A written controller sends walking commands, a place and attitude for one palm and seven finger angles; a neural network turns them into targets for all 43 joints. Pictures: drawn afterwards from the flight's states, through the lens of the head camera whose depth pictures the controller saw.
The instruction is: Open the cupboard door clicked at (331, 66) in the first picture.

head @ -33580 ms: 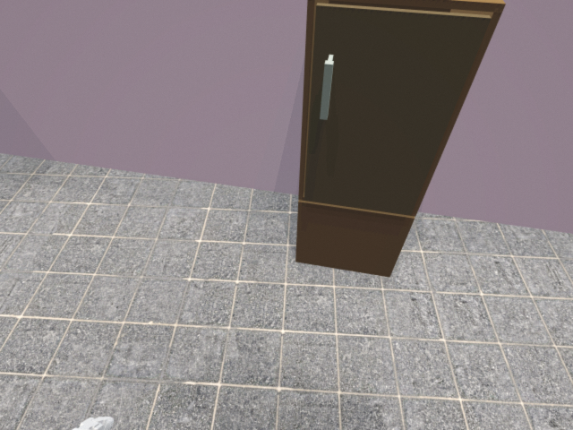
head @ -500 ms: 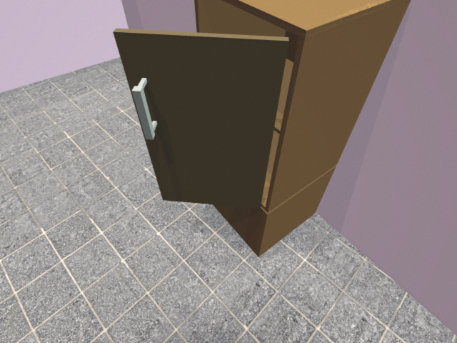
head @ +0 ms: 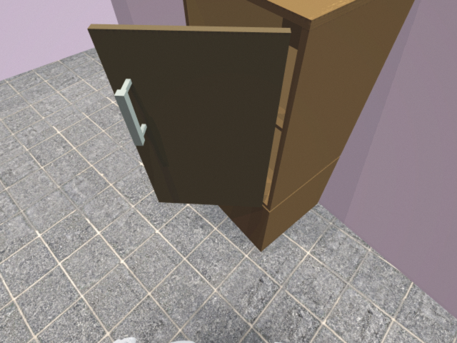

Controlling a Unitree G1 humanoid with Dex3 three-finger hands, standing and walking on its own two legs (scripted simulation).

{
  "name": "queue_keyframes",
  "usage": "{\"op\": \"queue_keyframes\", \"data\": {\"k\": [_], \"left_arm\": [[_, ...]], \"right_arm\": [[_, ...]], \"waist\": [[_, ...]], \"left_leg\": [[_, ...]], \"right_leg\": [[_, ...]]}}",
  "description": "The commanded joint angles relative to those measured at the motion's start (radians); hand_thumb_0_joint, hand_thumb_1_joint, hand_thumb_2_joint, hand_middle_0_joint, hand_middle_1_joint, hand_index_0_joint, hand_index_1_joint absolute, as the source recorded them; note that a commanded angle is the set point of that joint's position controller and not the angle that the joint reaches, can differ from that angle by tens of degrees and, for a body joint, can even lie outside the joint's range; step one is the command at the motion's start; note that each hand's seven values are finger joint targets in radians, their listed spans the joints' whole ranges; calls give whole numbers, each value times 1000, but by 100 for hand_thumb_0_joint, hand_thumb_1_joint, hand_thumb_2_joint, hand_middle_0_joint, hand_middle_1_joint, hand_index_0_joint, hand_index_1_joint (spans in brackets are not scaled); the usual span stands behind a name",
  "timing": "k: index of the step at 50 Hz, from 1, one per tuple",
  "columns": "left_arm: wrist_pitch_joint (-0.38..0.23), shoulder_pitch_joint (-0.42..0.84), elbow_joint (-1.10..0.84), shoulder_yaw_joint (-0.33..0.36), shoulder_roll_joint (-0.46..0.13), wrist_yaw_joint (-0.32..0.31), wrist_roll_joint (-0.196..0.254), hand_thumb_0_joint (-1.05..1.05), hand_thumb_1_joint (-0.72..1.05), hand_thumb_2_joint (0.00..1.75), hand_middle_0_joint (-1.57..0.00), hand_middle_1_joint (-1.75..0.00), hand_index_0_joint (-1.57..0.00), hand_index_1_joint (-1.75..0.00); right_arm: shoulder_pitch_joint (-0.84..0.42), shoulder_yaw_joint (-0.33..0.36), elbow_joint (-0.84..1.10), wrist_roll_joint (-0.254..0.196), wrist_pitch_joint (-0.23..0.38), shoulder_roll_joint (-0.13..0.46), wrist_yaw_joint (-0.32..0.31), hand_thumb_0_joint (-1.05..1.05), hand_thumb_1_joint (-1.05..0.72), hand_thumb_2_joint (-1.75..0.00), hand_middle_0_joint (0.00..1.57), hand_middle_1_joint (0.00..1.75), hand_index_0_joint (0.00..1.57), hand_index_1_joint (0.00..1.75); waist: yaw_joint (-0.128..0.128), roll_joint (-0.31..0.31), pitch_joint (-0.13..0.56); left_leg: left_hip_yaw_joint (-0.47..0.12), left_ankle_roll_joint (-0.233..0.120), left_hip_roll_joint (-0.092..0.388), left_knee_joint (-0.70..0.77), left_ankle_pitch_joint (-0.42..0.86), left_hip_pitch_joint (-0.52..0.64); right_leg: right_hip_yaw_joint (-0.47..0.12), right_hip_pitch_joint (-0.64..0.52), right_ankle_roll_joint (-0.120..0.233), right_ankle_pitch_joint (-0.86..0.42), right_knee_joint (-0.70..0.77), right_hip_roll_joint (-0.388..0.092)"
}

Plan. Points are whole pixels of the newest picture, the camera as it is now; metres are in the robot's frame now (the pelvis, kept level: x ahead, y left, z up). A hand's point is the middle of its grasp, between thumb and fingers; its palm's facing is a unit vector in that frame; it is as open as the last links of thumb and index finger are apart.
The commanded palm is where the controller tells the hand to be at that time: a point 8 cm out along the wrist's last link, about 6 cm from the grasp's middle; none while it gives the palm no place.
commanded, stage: come to a stop and stand still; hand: left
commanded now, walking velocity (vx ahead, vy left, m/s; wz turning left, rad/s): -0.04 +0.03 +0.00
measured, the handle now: (133, 113) +0.54 +0.24 +0.07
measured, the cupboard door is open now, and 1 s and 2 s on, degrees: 47 47 47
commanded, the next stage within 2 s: look again from close up in 0.64 s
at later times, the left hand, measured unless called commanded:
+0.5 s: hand out of the picture +0.05 +0.26 -0.15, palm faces +0.00 -0.96 -0.29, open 7.4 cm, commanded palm none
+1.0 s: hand out of the picture +0.06 +0.26 -0.14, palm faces -0.05 -0.94 -0.32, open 7.4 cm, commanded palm none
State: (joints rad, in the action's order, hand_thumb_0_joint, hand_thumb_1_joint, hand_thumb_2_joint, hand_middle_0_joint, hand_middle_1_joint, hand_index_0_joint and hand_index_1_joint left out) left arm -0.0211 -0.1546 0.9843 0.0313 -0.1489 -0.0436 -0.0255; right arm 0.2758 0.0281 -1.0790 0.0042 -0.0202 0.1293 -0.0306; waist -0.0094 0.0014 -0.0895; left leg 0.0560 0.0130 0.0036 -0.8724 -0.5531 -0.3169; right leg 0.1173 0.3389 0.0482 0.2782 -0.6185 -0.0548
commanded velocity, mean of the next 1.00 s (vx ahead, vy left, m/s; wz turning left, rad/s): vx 0.00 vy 0.00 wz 0.00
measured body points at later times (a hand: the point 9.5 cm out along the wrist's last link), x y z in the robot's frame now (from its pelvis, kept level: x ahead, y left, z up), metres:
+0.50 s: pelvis +0.00 +0.05 +0.00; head -0.02 +0.03 +0.45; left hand +0.05 +0.31 -0.13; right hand +0.07 -0.20 -0.14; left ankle +0.00 +0.14 -0.73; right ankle +0.03 -0.09 -0.73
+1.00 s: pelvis -0.01 +0.03 +0.01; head -0.01 +0.02 +0.46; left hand +0.06 +0.31 -0.12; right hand +0.02 -0.26 -0.13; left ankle +0.00 +0.15 -0.73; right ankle +0.03 -0.09 -0.73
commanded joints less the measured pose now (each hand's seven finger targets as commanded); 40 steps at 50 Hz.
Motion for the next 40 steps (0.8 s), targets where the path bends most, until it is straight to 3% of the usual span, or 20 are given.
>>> {"op": "queue_keyframes", "data": {"k": [1,3,4,5,6,7,8,11,12,14,16,20,30,40], "left_arm": [[15,-72,-39,43,-180,-5,-4,0,90,90,-20,-30,-20,-30],[28,-39,-47,43,-172,2,6,0,90,90,-20,-30,-20,-30],[36,-36,-59,37,-138,6,9,0,90,90,-20,-30,-20,-30],[43,-46,-76,29,-97,13,15,0,90,90,-20,-30,-20,-30],[20,-81,-100,10,-261,7,8,0,90,90,-20,-30,-20,-30],[27,-143,-111,15,-150,6,6,0,90,90,-20,-30,-20,-30],[28,-139,-104,13,-165,6,-3,0,90,90,-20,-30,-20,-30],[23,-137,-118,10,-160,11,-3,0,90,90,-20,-30,-20,-30],[22,-130,-122,12,-169,12,-3,0,90,90,-20,-30,-20,-30],[18,-120,-134,17,-190,14,-2,0,90,90,-20,-30,-20,-30],[17,-135,-133,13,-187,16,0,0,90,90,-20,-30,-20,-30],[13,-136,-124,18,-214,18,2,0,90,90,-20,-30,-20,-30],[4,-84,-89,21,-266,21,2,0,90,90,-20,-30,-20,-30],[-6,-37,-38,17,-318,25,5,0,90,90,-20,-30,-20,-30]], "right_arm": [[115,16,29,6,8,11,7,0,-90,-90,20,30,20,30],[164,15,13,8,14,22,7,0,-90,-90,20,30,20,30],[163,18,18,11,23,62,6,0,-90,-90,20,30,20,30],[121,21,49,20,33,116,3,0,-90,-90,20,30,20,30],[17,43,165,27,19,286,3,0,-90,-90,20,30,20,30],[-106,46,235,29,37,233,9,0,-90,-90,20,30,20,30],[-85,39,250,28,33,183,6,0,-90,-90,20,30,20,30],[-4,33,263,28,33,168,6,0,-90,-90,20,30,20,30],[13,36,264,26,35,179,7,0,-90,-90,20,30,20,30],[26,41,265,22,41,205,7,0,-90,-90,20,30,20,30],[12,38,262,22,47,219,8,0,-90,-90,20,30,20,30],[-9,45,253,19,50,255,7,0,-90,-90,20,30,20,30],[-59,44,196,18,50,294,19,0,-90,-90,20,30,20,30],[-74,37,124,14,54,339,26,0,-90,-90,20,30,20,30]], "waist": [[2,130,124],[-31,122,94],[-24,7,78],[-1,-174,56],[-6,-188,54],[47,-240,166],[18,-225,174],[2,5,104],[-5,35,73],[-9,1,51],[3,-56,73],[6,-15,70],[9,-5,47],[8,1,55]], "left_leg": [[25,17,8,184,154,71],[36,12,11,391,306,199],[-33,-11,70,476,343,202],[-203,-74,209,567,417,97],[-142,-79,185,593,313,-13],[-129,-74,148,442,296,-30],[-112,-58,120,420,305,-36],[-89,-55,96,400,271,-52],[-83,-54,87,394,282,-46],[-92,-58,95,412,347,-23],[-96,-67,118,437,427,4],[-95,-68,118,450,439,20],[-119,-60,113,552,227,12],[-114,-47,107,586,223,41]], "right_leg": [[-221,-43,132,-392,208,-218],[-188,66,66,-157,168,-160],[-153,86,23,-59,99,-97],[-81,65,-33,68,40,-16],[-61,-107,-33,138,39,1],[-69,-105,-31,33,43,-11],[-82,-124,-17,-30,51,-24],[-118,-76,-7,-9,92,-40],[-140,-41,-5,-13,104,-50],[-135,-21,-6,-62,96,-44],[-101,-54,-15,-110,77,-28],[-107,-75,-20,-149,93,-35],[-137,-100,-24,-38,193,-59],[-156,-127,-23,6,266,-85]]}}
